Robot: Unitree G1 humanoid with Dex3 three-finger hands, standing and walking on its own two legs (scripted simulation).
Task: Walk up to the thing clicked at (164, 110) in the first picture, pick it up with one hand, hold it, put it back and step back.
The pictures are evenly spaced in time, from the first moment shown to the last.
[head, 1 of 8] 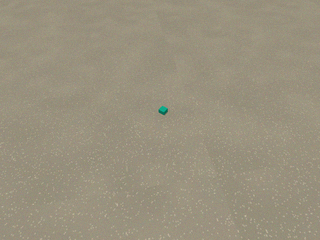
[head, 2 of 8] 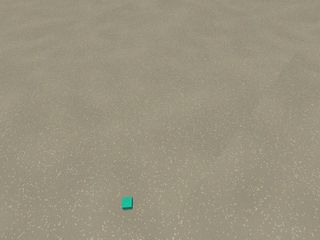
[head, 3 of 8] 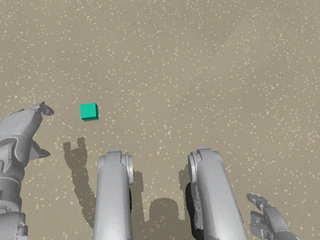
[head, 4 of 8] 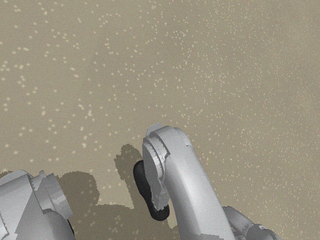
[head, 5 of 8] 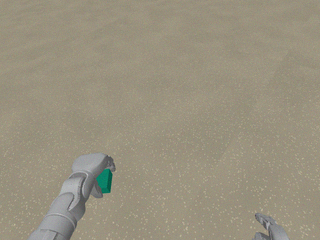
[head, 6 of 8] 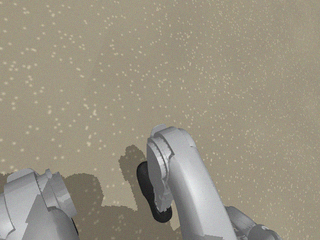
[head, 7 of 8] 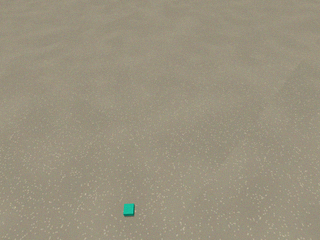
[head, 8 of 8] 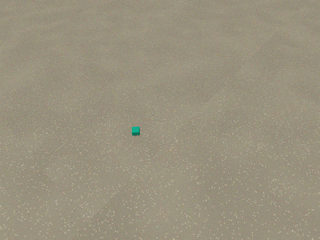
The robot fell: no
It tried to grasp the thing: yes
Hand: left
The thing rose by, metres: 0.70
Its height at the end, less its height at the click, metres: +0.00
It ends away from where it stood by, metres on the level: 0.01
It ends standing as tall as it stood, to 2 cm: yes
